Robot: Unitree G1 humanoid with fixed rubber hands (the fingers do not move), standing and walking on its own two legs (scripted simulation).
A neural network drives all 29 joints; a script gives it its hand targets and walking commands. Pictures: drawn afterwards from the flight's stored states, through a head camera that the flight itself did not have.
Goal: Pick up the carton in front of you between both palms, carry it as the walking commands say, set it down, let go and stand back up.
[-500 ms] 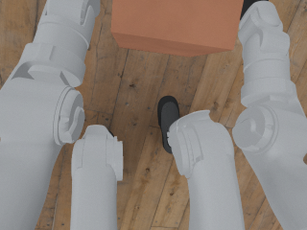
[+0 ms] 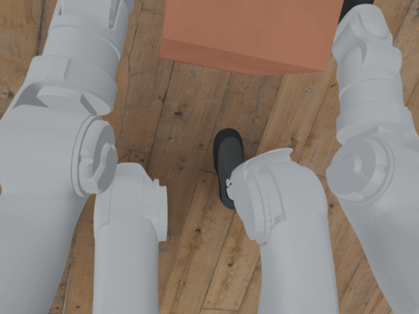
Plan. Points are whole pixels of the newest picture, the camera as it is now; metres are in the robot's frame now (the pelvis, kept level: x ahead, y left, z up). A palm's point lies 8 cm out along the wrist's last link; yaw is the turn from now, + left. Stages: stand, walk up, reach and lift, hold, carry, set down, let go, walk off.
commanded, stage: set down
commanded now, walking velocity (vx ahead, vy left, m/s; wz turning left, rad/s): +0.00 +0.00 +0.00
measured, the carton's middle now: out of the picture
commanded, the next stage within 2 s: let go in 1.32 s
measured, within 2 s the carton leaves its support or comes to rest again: neither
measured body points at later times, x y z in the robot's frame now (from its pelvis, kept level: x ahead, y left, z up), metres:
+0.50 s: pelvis -0.02 -0.02 +0.00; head +0.36 -0.04 +0.23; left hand +0.61 +0.07 -0.15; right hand +0.52 -0.29 -0.15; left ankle +0.06 +0.10 -0.36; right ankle +0.15 -0.14 -0.36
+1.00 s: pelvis +0.01 -0.01 +0.12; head +0.36 -0.02 +0.40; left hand +0.62 +0.09 +0.01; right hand +0.52 -0.30 +0.01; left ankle +0.06 +0.10 -0.36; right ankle +0.15 -0.14 -0.36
